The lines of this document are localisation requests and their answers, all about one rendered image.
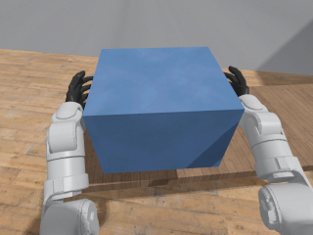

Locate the carton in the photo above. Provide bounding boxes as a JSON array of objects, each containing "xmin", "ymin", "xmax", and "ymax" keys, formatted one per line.
[{"xmin": 82, "ymin": 46, "xmax": 245, "ymax": 174}]

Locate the left robot forearm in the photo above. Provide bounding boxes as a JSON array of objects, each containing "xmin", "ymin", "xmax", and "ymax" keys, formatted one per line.
[{"xmin": 39, "ymin": 102, "xmax": 89, "ymax": 235}]

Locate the right robot forearm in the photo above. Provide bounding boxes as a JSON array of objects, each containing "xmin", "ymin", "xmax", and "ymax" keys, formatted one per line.
[{"xmin": 238, "ymin": 94, "xmax": 313, "ymax": 192}]

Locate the robot right hand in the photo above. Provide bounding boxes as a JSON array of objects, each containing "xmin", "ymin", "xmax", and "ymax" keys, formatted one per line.
[{"xmin": 224, "ymin": 66, "xmax": 249, "ymax": 97}]

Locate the robot left upper arm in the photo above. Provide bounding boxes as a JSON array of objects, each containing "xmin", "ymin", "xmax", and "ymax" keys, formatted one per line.
[{"xmin": 41, "ymin": 199, "xmax": 100, "ymax": 235}]

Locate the robot right upper arm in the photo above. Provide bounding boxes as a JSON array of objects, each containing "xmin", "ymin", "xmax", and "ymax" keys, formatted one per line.
[{"xmin": 258, "ymin": 182, "xmax": 313, "ymax": 235}]

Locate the table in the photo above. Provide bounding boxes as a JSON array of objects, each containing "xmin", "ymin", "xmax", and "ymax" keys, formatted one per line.
[{"xmin": 81, "ymin": 84, "xmax": 313, "ymax": 193}]

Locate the robot left hand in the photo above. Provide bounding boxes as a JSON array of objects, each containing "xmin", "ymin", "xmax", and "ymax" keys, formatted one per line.
[{"xmin": 66, "ymin": 70, "xmax": 94, "ymax": 111}]

